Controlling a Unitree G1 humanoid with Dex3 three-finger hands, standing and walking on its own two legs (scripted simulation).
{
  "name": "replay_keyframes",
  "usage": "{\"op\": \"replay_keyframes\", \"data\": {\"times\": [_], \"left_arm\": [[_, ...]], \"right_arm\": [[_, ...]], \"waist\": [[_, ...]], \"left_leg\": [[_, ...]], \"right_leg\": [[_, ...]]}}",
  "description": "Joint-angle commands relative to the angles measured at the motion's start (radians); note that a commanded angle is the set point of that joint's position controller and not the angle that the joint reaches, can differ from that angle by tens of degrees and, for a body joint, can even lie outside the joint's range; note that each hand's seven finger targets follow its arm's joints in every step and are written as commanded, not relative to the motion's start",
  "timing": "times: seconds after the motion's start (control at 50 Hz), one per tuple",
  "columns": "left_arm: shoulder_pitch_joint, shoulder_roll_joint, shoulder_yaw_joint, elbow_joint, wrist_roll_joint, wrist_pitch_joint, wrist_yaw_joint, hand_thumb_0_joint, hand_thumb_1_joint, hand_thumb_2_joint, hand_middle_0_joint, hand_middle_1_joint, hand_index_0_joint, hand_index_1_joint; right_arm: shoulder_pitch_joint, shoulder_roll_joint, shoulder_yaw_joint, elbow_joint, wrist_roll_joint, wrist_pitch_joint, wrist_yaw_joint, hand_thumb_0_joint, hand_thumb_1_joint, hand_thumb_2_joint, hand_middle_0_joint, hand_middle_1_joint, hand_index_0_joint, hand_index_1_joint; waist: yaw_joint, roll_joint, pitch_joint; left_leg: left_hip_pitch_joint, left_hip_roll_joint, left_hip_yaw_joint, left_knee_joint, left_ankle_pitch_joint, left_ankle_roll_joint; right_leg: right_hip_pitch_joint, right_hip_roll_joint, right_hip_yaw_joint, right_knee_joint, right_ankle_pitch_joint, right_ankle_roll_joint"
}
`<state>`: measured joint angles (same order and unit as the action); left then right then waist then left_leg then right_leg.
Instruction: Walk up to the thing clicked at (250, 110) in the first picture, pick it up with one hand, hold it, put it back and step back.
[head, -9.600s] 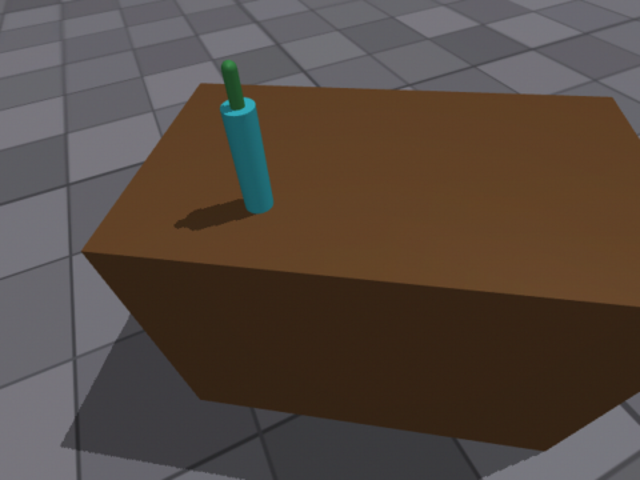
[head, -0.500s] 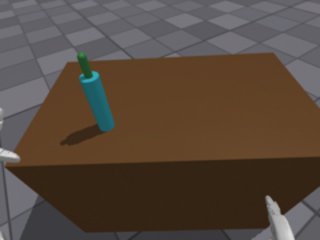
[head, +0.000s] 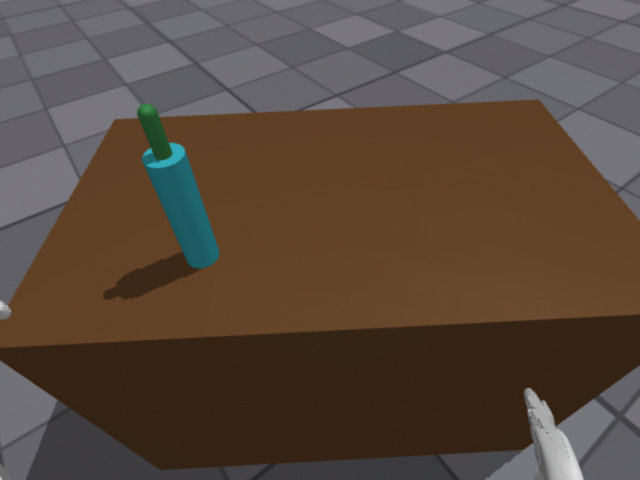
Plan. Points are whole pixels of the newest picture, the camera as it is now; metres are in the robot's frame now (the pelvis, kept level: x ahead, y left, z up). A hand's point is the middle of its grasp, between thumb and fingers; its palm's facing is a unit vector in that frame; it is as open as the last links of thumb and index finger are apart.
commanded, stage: go down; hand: left
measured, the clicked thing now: (179, 194) +0.48 +0.20 +0.12
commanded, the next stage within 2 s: approach in 1.32 s
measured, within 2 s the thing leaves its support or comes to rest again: neither
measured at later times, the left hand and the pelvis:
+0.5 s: hand out of the picture +0.35 +0.39 +0.17, palm faces +0.21 -0.98 +0.01, open 17.5 cm; pelvis +0.00 +0.00 +0.00, yaw +0 degrees
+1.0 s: hand out of the picture +0.38 +0.39 +0.17, palm faces +0.20 -0.98 -0.01, open 17.4 cm; pelvis +0.00 +0.00 -0.01, yaw +0 degrees
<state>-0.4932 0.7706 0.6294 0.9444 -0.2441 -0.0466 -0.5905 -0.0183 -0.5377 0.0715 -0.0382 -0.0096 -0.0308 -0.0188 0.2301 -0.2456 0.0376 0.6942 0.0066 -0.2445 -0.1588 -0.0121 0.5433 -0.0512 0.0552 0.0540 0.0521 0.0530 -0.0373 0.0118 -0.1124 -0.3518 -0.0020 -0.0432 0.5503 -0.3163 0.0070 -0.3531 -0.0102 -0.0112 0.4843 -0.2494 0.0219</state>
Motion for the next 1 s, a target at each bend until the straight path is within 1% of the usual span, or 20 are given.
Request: {"op": "replay_keyframes", "data": {"times": [0.0, 0.06, 0.08, 0.12, 0.16, 0.18, 0.22, 0.26, 0.28, 0.34, 0.36, 0.4, 0.52, 0.56, 0.6, 0.64, 0.74, 0.78, 0.88, 0.98], "left_arm": [[-0.341, 0.407, 0.065, -0.214, -0.025, -0.066, 0.004, 0.000, -0.561, 0.059, -0.040, -0.004, -0.036, -0.013], [-0.403, 0.390, 0.037, -0.239, -0.022, -0.075, -0.002, 0.000, -0.557, 0.055, -0.043, -0.008, -0.041, -0.016], [-0.373, 0.433, 0.074, -0.218, -0.017, -0.075, 0.003, 0.000, -0.560, 0.062, -0.040, -0.011, -0.037, -0.019], [-0.394, 0.423, 0.056, -0.229, -0.007, -0.078, 0.001, 0.000, -0.554, 0.075, -0.037, -0.012, -0.032, -0.023], [-0.373, 0.446, 0.076, -0.198, -0.011, -0.073, -0.005, 0.000, -0.515, 0.065, -0.038, -0.006, -0.035, -0.013], [-0.378, 0.409, 0.047, -0.199, -0.014, -0.075, -0.012, 0.000, -0.534, 0.068, -0.041, -0.013, -0.036, -0.021], [-0.354, 0.463, 0.084, -0.171, -0.009, -0.075, -0.016, 0.000, -0.543, 0.075, -0.038, -0.019, -0.034, -0.028], [-0.371, 0.438, 0.055, -0.168, -0.010, -0.076, -0.031, 0.000, -0.554, 0.073, -0.039, -0.024, -0.036, -0.032], [-0.369, 0.480, 0.088, -0.159, -0.008, -0.074, -0.029, 0.000, -0.531, 0.079, -0.035, -0.018, -0.030, -0.027], [-0.391, 0.465, 0.072, -0.142, -0.016, -0.075, -0.039, 0.000, -0.522, 0.083, -0.033, -0.020, -0.028, -0.029], [-0.399, 0.499, 0.089, -0.135, -0.007, -0.078, -0.038, 0.000, -0.522, 0.080, -0.032, -0.022, -0.029, -0.029], [-0.411, 0.493, 0.075, -0.119, -0.002, -0.074, -0.038, 0.000, -0.517, 0.087, -0.030, -0.020, -0.026, -0.029], [-0.485, 0.529, 0.075, -0.098, 0.010, -0.092, -0.034, 0.000, -0.524, 0.074, -0.035, -0.019, -0.033, -0.026], [-0.496, 0.507, 0.051, -0.082, 0.014, -0.094, -0.037, 0.000, -0.521, 0.079, -0.036, -0.025, -0.035, -0.031], [-0.475, 0.518, 0.058, -0.048, 0.017, -0.097, -0.037, 0.000, -0.529, 0.076, -0.036, -0.024, -0.034, -0.031], [-0.488, 0.534, 0.067, -0.041, 0.016, -0.101, -0.035, 0.000, -0.521, 0.076, -0.038, -0.025, -0.036, -0.031], [-0.507, 0.564, 0.068, -0.055, 0.026, -0.095, -0.028, 0.000, -0.518, 0.081, -0.043, -0.033, -0.041, -0.039], [-0.519, 0.591, 0.084, -0.073, 0.032, -0.089, -0.026, 0.000, -0.514, 0.081, -0.044, -0.031, -0.041, -0.039], [-0.473, 0.545, 0.063, -0.031, 0.032, -0.079, -0.028, 0.000, -0.493, 0.085, -0.041, -0.030, -0.037, -0.038], [-0.468, 0.529, 0.065, -0.055, 0.019, -0.077, -0.032, 0.000, -0.491, 0.086, -0.039, -0.030, -0.036, -0.037]], "right_arm": [[-0.062, -0.175, -0.080, -0.127, 0.005, -0.048, -0.020, 0.000, 0.553, -0.050, 0.049, 0.050, 0.049, 0.050], [-0.112, -0.143, -0.061, -0.132, 0.008, -0.050, -0.014, 0.000, 0.550, -0.050, 0.049, 0.050, 0.049, 0.050], [-0.104, -0.197, -0.099, -0.138, 0.003, -0.052, -0.021, 0.000, 0.548, -0.051, 0.049, 0.050, 0.049, 0.050], [-0.124, -0.163, -0.067, -0.167, 0.002, -0.054, -0.015, 0.000, 0.551, -0.052, 0.049, 0.050, 0.049, 0.050], [-0.072, -0.187, -0.092, -0.124, 0.003, -0.046, -0.022, 0.000, 0.552, -0.050, 0.049, 0.050, 0.049, 0.050], [-0.075, -0.143, -0.059, -0.106, 0.003, -0.044, -0.016, 0.000, 0.549, -0.052, 0.049, 0.050, 0.049, 0.050], [-0.075, -0.177, -0.087, -0.105, 0.001, -0.049, -0.020, 0.000, 0.546, -0.052, 0.049, 0.050, 0.049, 0.050], [-0.080, -0.142, -0.053, -0.132, 0.002, -0.047, -0.015, 0.000, 0.546, -0.053, 0.049, 0.050, 0.049, 0.050], [-0.059, -0.153, -0.058, -0.145, 0.002, -0.045, -0.017, 0.000, 0.551, -0.052, 0.049, 0.050, 0.049, 0.050], [-0.072, -0.153, -0.055, -0.145, 0.002, -0.046, -0.014, 0.000, 0.548, -0.053, 0.049, 0.050, 0.049, 0.050], [-0.072, -0.178, -0.073, -0.162, 0.000, -0.050, -0.016, 0.000, 0.549, -0.053, 0.049, 0.050, 0.049, 0.050], [-0.078, -0.148, -0.048, -0.151, 0.001, -0.048, -0.015, 0.000, 0.555, -0.051, 0.049, 0.050, 0.049, 0.050], [-0.121, -0.198, -0.083, -0.204, -0.004, -0.060, -0.024, 0.000, 0.554, -0.051, 0.049, 0.050, 0.049, 0.050], [-0.096, -0.145, -0.043, -0.163, -0.002, -0.058, -0.018, 0.000, 0.555, -0.051, 0.049, 0.050, 0.049, 0.050], [-0.088, -0.192, -0.083, -0.181, -0.003, -0.060, -0.024, 0.000, 0.553, -0.051, 0.049, 0.050, 0.049, 0.050], [-0.073, -0.151, -0.037, -0.184, -0.001, -0.056, -0.020, 0.000, 0.554, -0.051, 0.049, 0.050, 0.049, 0.050], [-0.034, -0.160, -0.046, -0.192, -0.003, -0.051, -0.015, 0.000, 0.560, -0.049, 0.049, 0.050, 0.049, 0.050], [-0.039, -0.197, -0.080, -0.208, -0.003, -0.051, -0.019, 0.000, 0.556, -0.051, 0.049, 0.050, 0.049, 0.050], [-0.086, -0.162, -0.051, -0.211, 0.004, -0.050, -0.011, 0.000, 0.553, -0.051, 0.049, 0.050, 0.049, 0.050], [-0.036, -0.159, -0.048, -0.230, 0.002, -0.044, -0.012, 0.000, 0.555, -0.050, 0.049, 0.050, 0.049, 0.050]], "waist": [[0.005, 0.123, -0.235], [0.009, 0.158, -0.260], [0.006, 0.135, -0.265], [0.005, 0.157, -0.300], [-0.005, 0.152, -0.279], [0.001, 0.159, -0.247], [0.002, 0.142, -0.258], [0.001, 0.139, -0.263], [-0.001, 0.125, -0.277], [-0.002, 0.136, -0.251], [-0.010, 0.132, -0.256], [-0.003, 0.157, -0.248], [-0.025, 0.138, -0.292], [-0.016, 0.171, -0.276], [-0.033, 0.155, -0.281], [-0.018, 0.151, -0.278], [-0.019, 0.185, -0.328], [-0.022, 0.186, -0.360], [-0.004, 0.184, -0.299], [-0.006, 0.174, -0.321]], "left_leg": [[0.157, -0.005, 0.010, -0.038, 0.441, -0.001], [0.189, 0.002, 0.001, -0.031, 0.479, -0.008], [0.186, 0.005, -0.001, -0.030, 0.477, -0.008], [0.202, -0.001, 0.002, -0.020, 0.499, -0.009], [0.201, 0.004, -0.004, -0.022, 0.507, -0.011], [0.181, -0.001, 0.001, -0.025, 0.482, -0.009], [0.163, -0.002, 0.001, -0.019, 0.481, -0.006], [0.149, -0.008, 0.008, -0.013, 0.472, 0.000], [0.145, -0.010, 0.010, -0.008, 0.476, 0.004], [0.128, -0.008, 0.007, -0.012, 0.447, -0.001], [0.134, -0.001, 0.002, -0.013, 0.441, -0.003], [0.125, -0.006, 0.004, -0.015, 0.416, -0.004], [0.111, -0.008, 0.002, 0.010, 0.376, 0.001], [0.102, -0.010, 0.001, 0.015, 0.355, 0.000], [0.115, 0.000, -0.008, 0.017, 0.362, -0.004], [0.076, -0.005, -0.006, 0.021, 0.321, -0.001], [0.096, -0.004, 0.000, 0.053, 0.417, -0.002], [0.114, -0.001, -0.002, 0.062, 0.444, -0.003], [0.065, 0.006, -0.009, 0.055, 0.439, -0.010], [0.084, 0.007, -0.008, 0.058, 0.431, -0.009]], "right_leg": [[0.069, 0.016, -0.033, -0.020, 0.298, -0.038], [0.042, 0.018, -0.037, -0.013, 0.293, -0.040], [0.051, 0.020, -0.037, -0.010, 0.289, -0.040], [0.066, 0.015, -0.034, -0.009, 0.316, -0.040], [0.044, 0.019, -0.037, -0.011, 0.306, -0.040], [0.042, 0.018, -0.038, -0.014, 0.299, -0.040], [0.049, 0.016, -0.033, -0.008, 0.308, -0.038], [0.056, 0.015, -0.029, -0.006, 0.319, -0.036], [0.063, 0.013, -0.026, -0.007, 0.332, -0.033], [0.042, 0.016, -0.028, 0.001, 0.300, -0.038], [0.025, 0.018, -0.029, -0.001, 0.279, -0.039], [0.022, 0.015, -0.029, 0.002, 0.263, -0.042], [0.007, 0.012, -0.024, 0.020, 0.255, -0.037], [-0.013, 0.012, -0.027, 0.024, 0.233, -0.039], [-0.043, 0.018, -0.032, 0.034, 0.221, -0.042], [-0.035, 0.017, -0.032, 0.034, 0.195, -0.040], [-0.034, 0.015, -0.027, 0.055, 0.260, -0.042], [-0.035, 0.014, -0.025, 0.059, 0.275, -0.042], [-0.043, 0.020, -0.032, 0.065, 0.247, -0.050], [-0.052, 0.026, -0.037, 0.068, 0.237, -0.047]]}}
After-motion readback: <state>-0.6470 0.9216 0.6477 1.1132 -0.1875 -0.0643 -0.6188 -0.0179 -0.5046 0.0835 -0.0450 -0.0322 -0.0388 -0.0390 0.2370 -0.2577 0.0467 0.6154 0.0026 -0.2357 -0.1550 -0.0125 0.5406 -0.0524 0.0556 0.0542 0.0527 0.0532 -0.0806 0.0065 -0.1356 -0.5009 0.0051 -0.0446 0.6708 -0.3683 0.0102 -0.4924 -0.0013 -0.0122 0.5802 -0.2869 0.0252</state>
